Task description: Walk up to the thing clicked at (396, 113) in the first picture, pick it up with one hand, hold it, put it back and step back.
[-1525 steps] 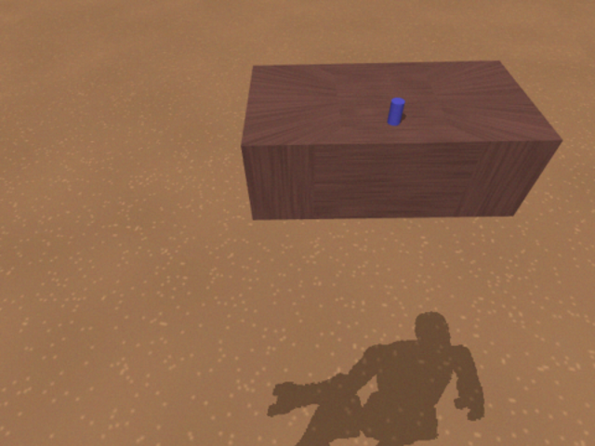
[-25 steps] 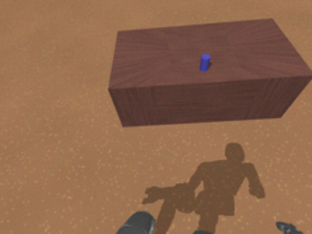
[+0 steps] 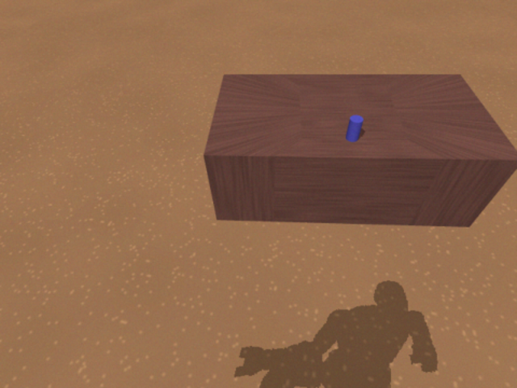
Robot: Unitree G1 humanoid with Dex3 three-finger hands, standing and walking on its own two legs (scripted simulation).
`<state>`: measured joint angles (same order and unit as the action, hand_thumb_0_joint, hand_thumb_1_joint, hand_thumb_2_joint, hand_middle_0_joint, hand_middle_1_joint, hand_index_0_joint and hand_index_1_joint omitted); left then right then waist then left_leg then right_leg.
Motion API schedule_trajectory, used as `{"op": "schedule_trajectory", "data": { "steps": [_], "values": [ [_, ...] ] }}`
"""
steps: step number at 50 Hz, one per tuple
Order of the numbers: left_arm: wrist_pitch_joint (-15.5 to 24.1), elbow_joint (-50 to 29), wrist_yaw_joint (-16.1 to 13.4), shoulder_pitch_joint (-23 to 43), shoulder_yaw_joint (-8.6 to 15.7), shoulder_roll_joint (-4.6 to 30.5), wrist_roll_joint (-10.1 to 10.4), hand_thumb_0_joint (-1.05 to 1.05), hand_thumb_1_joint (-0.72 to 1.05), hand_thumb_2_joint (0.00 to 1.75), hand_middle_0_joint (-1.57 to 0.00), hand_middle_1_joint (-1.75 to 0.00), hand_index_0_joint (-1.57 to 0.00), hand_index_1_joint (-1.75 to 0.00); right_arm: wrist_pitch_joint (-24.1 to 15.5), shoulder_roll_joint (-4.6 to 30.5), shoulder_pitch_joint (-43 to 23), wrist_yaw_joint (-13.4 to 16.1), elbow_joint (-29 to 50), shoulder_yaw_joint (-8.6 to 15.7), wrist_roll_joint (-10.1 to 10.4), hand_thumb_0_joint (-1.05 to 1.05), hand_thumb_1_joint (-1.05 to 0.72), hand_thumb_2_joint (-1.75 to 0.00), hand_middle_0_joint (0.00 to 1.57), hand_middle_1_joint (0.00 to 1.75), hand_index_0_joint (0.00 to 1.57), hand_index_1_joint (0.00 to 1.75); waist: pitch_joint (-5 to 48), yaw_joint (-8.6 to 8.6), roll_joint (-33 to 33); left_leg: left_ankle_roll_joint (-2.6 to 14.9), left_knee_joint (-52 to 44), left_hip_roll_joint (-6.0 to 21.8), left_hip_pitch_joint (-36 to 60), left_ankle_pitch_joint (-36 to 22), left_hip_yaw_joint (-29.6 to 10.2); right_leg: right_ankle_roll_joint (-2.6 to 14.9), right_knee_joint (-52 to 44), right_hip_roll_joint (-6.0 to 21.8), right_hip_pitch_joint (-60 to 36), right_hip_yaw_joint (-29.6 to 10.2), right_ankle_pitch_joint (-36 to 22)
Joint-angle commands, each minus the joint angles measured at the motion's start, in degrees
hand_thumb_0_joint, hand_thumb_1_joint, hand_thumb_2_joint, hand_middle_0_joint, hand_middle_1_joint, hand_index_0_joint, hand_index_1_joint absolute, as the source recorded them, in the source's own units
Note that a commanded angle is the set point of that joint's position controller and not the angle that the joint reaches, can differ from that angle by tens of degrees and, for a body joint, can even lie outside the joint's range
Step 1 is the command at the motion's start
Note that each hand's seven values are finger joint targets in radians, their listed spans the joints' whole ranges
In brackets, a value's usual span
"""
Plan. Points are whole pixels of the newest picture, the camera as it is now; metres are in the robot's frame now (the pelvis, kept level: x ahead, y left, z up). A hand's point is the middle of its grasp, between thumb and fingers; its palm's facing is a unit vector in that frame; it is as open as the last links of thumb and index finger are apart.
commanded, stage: step back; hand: right
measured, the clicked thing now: (354, 128) +1.09 -0.30 -0.30
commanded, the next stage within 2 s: stand in 0.56 s
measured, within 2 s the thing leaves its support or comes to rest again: neither
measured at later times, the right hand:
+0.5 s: hand out of the picture +0.14 -0.24 -0.15, palm faces +0.00 +0.94 -0.33, open 7.4 cm
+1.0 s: hand out of the picture +0.11 -0.25 -0.14, palm faces +0.00 +0.94 -0.33, open 7.4 cm
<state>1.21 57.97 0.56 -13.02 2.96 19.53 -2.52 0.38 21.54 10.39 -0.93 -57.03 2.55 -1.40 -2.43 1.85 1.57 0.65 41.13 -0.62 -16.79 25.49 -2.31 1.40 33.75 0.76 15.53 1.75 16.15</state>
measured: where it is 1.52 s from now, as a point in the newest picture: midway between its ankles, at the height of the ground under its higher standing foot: outside the picture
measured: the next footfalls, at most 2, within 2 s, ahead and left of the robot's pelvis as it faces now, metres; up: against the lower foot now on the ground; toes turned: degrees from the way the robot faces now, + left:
none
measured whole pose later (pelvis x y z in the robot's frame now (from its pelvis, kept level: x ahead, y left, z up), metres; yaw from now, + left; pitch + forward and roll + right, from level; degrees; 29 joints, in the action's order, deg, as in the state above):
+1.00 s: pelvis +0.02 +0.00 +0.02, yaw +0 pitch -2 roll +0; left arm 1.0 65.7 0.2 -4.0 0.0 19.2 -0.7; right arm -0.8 19.7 4.2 -0.2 -65.3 0.4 -0.5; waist -3.7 -0.3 0.1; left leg -0.3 17.6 0.1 -4.3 10.8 -0.7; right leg -0.3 17.9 0.6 6.1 0.6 9.4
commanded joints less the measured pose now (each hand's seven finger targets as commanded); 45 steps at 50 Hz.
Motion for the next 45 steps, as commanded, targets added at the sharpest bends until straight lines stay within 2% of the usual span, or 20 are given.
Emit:
{"op": "schedule_trajectory", "data": {
  "steps": [1, 2, 3, 4, 5, 6, 8, 9, 10, 11, 14, 18, 22, 25, 27, 28, 32, 41, 43, 45],
  "values": [
    [1.07, -5.42, -0.49, 8.41, 2.67, 15.08, 0.48, 0.00, 0.90, 0.90, -0.20, -0.30, -0.20, -0.30, -2.01, 9.61, 2.61, 0.49, 1.58, 3.06, -0.38, 0.00, -0.90, -0.90, 0.20, 0.30, 0.20, 0.30, -0.15, -3.23, -8.96, 1.09, -12.46, 0.69, 9.03, -4.03, 0.11, 4.93, -13.95, 10.12, 9.82, -13.08, 16.58],
    [0.87, -5.40, -0.38, 7.42, 1.96, 13.20, 0.67, 0.00, 0.90, 0.90, -0.20, -0.30, -0.20, -0.30, -2.32, 10.83, 2.90, 0.79, 1.71, 3.40, -0.89, 0.00, -0.90, -0.90, 0.20, 0.30, 0.20, 0.30, 0.35, -3.65, -4.31, 1.90, -18.25, 3.99, 10.22, -2.79, -5.69, 3.22, -8.80, 7.63, 10.61, -9.79, 12.34],
    [0.72, -5.37, -0.14, 6.75, 1.18, 10.39, 1.31, 0.00, 0.90, 0.90, -0.20, -0.30, -0.20, -0.30, -2.90, 12.92, 0.74, 1.00, 2.25, 3.65, -1.19, 0.00, -0.90, -0.90, 0.20, 0.30, 0.20, 0.30, 1.07, -2.85, 3.18, 4.77, -25.09, 11.81, 9.31, 4.01, -18.60, 0.71, -1.28, 2.89, 12.12, -5.60, 8.87],
    [0.43, -4.04, -0.28, 6.52, 1.79, 11.99, 1.71, 0.00, 0.90, 0.90, -0.20, -0.30, -0.20, -0.30, -2.96, 14.79, -2.90, 0.93, 3.05, 3.56, -0.95, 0.00, -0.90, -0.90, 0.20, 0.30, 0.20, 0.30, -1.42, -1.34, 3.79, 8.25, -28.17, 16.62, 1.87, 12.93, -23.58, -0.50, 3.51, 0.28, 8.41, -1.82, 10.50],
    [0.55, -3.38, -0.34, 5.84, 2.27, 13.42, 1.50, 0.00, 0.90, 0.90, -0.20, -0.30, -0.20, -0.30, -3.00, 14.79, -4.87, 0.83, 3.48, 3.58, -0.79, 0.00, -0.90, -0.90, 0.20, 0.30, 0.20, 0.30, -2.55, -0.74, 2.19, 9.48, -27.46, 16.87, -2.39, 10.94, -21.85, -0.38, 5.12, 1.12, 3.60, -3.00, 9.69],
    [0.99, -3.39, -0.31, 5.24, 1.90, 12.33, 1.58, 0.00, 0.90, 0.90, -0.20, -0.30, -0.20, -0.30, -3.08, 13.39, -6.25, 0.83, 3.42, 2.99, -0.69, 0.00, -0.90, -0.90, 0.20, 0.30, 0.20, 0.30, -1.23, 0.04, 2.00, 8.37, -24.97, 14.85, 0.28, 2.21, -17.14, -0.11, 0.97, 0.86, 2.21, -2.49, 7.76],
    [1.79, -2.18, -0.55, 4.70, 1.67, 11.73, 1.83, 0.00, 0.90, 0.90, -0.20, -0.30, -0.20, -0.30, -3.09, 11.96, -6.68, 0.82, 2.85, 2.44, -0.42, 0.00, -0.90, -0.90, 0.20, 0.30, 0.20, 0.30, 1.46, 0.49, 5.41, 4.23, -20.28, 10.67, 1.65, -14.31, -9.47, 0.43, -7.45, 1.29, -4.62, -2.96, -1.77],
    [2.07, -1.62, -0.79, 4.17, 1.85, 12.55, 1.86, 0.00, 0.90, 0.90, -0.20, -0.30, -0.20, -0.30, -2.96, 11.18, -6.50, 0.87, 2.40, 2.04, -0.03, 0.00, -0.90, -0.90, 0.20, 0.30, 0.20, 0.30, 3.57, 0.69, 5.49, 2.76, -18.09, 9.05, 1.24, -19.16, -7.21, 0.62, -8.32, 2.37, -8.27, -4.89, -7.23],
    [2.16, -1.56, -0.96, 4.31, 1.87, 13.59, 1.81, 0.00, 0.90, 0.90, -0.20, -0.30, -0.20, -0.30, -2.81, 10.92, -6.01, 0.97, 2.27, 2.07, 0.16, 0.00, -0.90, -0.90, 0.20, 0.30, 0.20, 0.30, 5.58, 0.09, 4.17, 2.09, -16.18, 7.61, 2.13, -21.98, -5.14, 1.38, -7.90, 3.71, -10.22, -5.85, -11.90],
    [2.16, -1.57, -0.97, 5.38, 1.84, 14.30, 1.92, 0.00, 0.90, 0.90, -0.20, -0.30, -0.20, -0.30, -2.73, 10.80, -4.95, 1.14, 1.92, 2.10, 0.31, 0.00, -0.90, -0.90, 0.20, 0.30, 0.20, 0.30, 5.44, -0.71, 3.21, 1.35, -16.23, 6.30, 2.01, -20.73, -4.28, 1.77, -7.07, 4.91, -10.42, -7.03, -13.95],
    [1.93, -1.41, -1.28, 6.47, 1.54, 14.27, 2.01, 0.00, 0.90, 0.90, -0.20, -0.30, -0.20, -0.30, -2.61, 10.64, -5.15, 1.50, 0.95, 2.16, 0.42, 0.00, -0.90, -0.90, 0.20, 0.30, 0.20, 0.30, 5.64, -0.81, 0.38, 1.63, -14.31, 6.26, 5.29, -25.90, -3.21, 2.45, -6.65, 5.98, -9.30, -7.12, -18.86],
    [1.62, -0.85, -1.45, 8.45, 1.28, 14.16, 1.93, 0.00, 0.90, 0.90, -0.20, -0.30, -0.20, -0.30, -2.39, 10.25, -5.64, 1.45, 0.23, 2.06, 0.63, 0.00, -0.90, -0.90, 0.20, 0.30, 0.20, 0.30, 5.47, -1.20, -1.97, 2.22, -14.88, 6.56, 5.15, -24.81, -3.28, 2.33, -6.99, 6.19, -9.56, -7.22, -18.40],
    [1.66, -0.56, -1.72, 8.45, 1.52, 14.56, 1.77, 0.00, 0.90, 0.90, -0.20, -0.30, -0.20, -0.30, -2.20, 9.86, -6.43, 1.50, -0.15, 2.08, 0.63, 0.00, -0.90, -0.90, 0.20, 0.30, 0.20, 0.30, 7.42, -1.12, -3.53, 2.06, -12.87, 6.05, 6.31, -29.41, -1.62, 2.34, -6.32, 6.98, -11.43, -7.31, -24.83],
    [1.42, -1.26, -1.78, 10.71, 1.45, 14.06, 1.76, 0.00, 0.90, 0.90, -0.20, -0.30, -0.20, -0.30, -2.03, 10.17, -6.41, 1.57, -0.69, 2.32, 0.42, 0.00, -0.90, -0.90, 0.20, 0.30, 0.20, 0.30, 6.71, -1.55, -2.63, 2.05, -14.22, 6.45, 7.12, -31.13, -1.84, 2.12, -5.63, 6.57, -10.00, -6.50, -22.71],
    [1.25, -1.24, -1.74, 11.04, 1.31, 13.54, 1.75, 0.00, 0.90, 0.90, -0.20, -0.30, -0.20, -0.30, -2.03, 10.38, -7.41, 1.55, -0.54, 2.37, 0.41, 0.00, -0.90, -0.90, 0.20, 0.30, 0.20, 0.30, 5.96, -1.32, -1.72, 2.35, -14.78, 6.80, 7.52, -31.48, -2.26, 1.66, -5.55, 5.52, -9.18, -5.35, -21.24],
    [0.89, 0.40, -1.62, 11.55, 0.05, 11.71, 2.60, 0.00, 0.90, 0.90, -0.20, -0.30, -0.20, -0.30, -2.34, 10.24, -8.22, 1.53, -0.81, 1.36, 1.01, 0.00, -0.90, -0.90, 0.20, 0.30, 0.20, 0.30, 4.50, -1.68, -2.96, 2.13, -18.32, 8.12, 9.12, -35.55, -5.23, 0.52, -8.43, 5.71, -8.88, -6.42, -24.12],
    [0.62, 1.00, -1.52, 12.26, -0.09, 11.92, 2.58, 0.00, 0.90, 0.90, -0.20, -0.30, -0.20, -0.30, -2.59, 10.52, -8.78, 1.61, -1.81, 0.97, 1.08, 0.00, -0.90, -0.90, 0.20, 0.30, 0.20, 0.30, 5.87, -1.60, -0.94, 1.10, -20.80, 8.22, 12.25, -37.65, -4.36, -0.13, -10.92, 5.72, -11.98, -6.05, -23.73],
    [1.02, 3.11, -1.13, 12.91, -0.57, 12.02, 2.21, 0.00, 0.90, 0.90, -0.20, -0.30, -0.20, -0.30, -2.57, 10.20, -10.15, 1.39, -3.30, 0.44, 1.19, 0.00, -0.90, -0.90, 0.20, 0.30, 0.20, 0.30, 5.72, -1.75, -0.30, 0.37, -24.99, 7.73, 12.09, -28.07, -3.23, -0.67, -16.46, 6.44, -13.65, -6.56, -18.81],
    [0.88, 3.62, -1.08, 12.97, -0.56, 12.23, 2.09, 0.00, 0.90, 0.90, -0.20, -0.30, -0.20, -0.30, -2.51, 10.11, -9.96, 1.39, -3.73, 0.36, 1.07, 0.00, -0.90, -0.90, 0.20, 0.30, 0.20, 0.30, 4.65, -1.75, -0.39, 0.17, -26.42, 7.77, 10.95, -24.44, -3.63, -0.57, -16.95, 6.34, -13.14, -6.52, -14.92],
    [0.93, 3.83, -1.08, 12.88, -0.52, 12.67, 2.04, 0.00, 0.90, 0.90, -0.20, -0.30, -0.20, -0.30, -2.55, 10.00, -9.83, 1.32, -3.85, 0.31, 1.06, 0.00, -0.90, -0.90, 0.20, 0.30, 0.20, 0.30, 5.24, -1.88, -0.83, 0.22, -26.42, 7.77, 11.62, -24.87, -3.49, -0.35, -17.10, 6.56, -13.09, -6.55, -15.76]
  ]
}}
